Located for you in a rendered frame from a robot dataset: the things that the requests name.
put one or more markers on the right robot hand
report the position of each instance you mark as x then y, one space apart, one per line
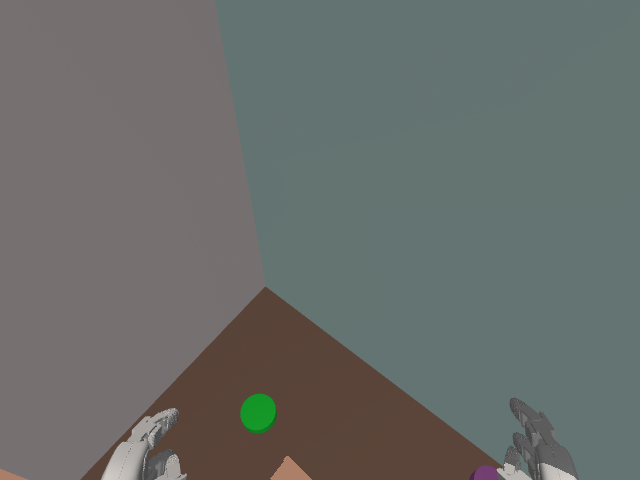
546 459

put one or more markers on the left robot hand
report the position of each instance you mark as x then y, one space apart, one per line
130 460

